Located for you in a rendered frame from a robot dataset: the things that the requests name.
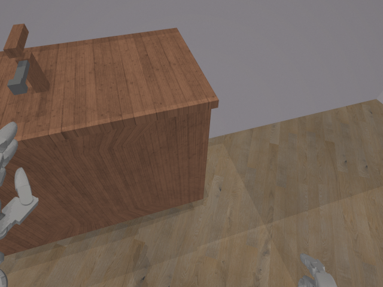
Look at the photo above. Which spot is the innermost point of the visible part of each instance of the counter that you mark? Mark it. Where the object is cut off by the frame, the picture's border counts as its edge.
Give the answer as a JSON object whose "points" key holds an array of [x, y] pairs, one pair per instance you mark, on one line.
{"points": [[110, 129]]}

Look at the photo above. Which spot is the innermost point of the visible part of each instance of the tap lever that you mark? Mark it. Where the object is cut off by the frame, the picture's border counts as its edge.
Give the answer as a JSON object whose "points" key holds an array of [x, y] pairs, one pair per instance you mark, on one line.
{"points": [[18, 84]]}

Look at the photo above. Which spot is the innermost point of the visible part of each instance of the left robot hand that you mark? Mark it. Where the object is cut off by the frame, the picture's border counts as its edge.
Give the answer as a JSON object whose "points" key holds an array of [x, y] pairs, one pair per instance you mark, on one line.
{"points": [[17, 210]]}

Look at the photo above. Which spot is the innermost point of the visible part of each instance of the right robot hand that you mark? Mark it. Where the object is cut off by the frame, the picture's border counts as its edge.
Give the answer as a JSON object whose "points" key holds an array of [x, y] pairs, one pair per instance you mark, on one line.
{"points": [[317, 270]]}

